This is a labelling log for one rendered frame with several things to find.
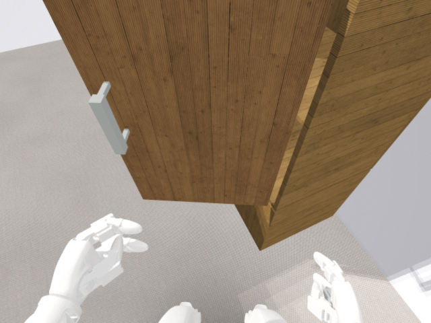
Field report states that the robot right thigh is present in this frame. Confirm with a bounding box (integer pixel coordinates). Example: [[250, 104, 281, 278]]
[[244, 308, 287, 323]]

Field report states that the handle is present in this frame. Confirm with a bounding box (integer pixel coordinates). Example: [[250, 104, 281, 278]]
[[88, 81, 130, 155]]

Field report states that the cupboard door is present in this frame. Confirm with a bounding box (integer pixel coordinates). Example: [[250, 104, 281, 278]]
[[43, 0, 334, 206]]

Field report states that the left robot forearm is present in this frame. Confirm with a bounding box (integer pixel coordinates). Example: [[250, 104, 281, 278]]
[[24, 294, 82, 323]]

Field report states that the robot left thigh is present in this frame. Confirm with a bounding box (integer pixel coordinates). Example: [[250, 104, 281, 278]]
[[158, 306, 201, 323]]

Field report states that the robot thigh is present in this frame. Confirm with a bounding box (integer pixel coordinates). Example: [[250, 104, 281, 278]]
[[158, 306, 201, 323], [244, 308, 287, 323]]

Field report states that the robot right hand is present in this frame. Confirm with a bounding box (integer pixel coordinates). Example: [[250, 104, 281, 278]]
[[307, 252, 363, 323]]

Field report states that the robot left hand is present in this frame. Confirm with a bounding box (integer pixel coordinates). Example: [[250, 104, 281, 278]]
[[49, 213, 148, 305]]

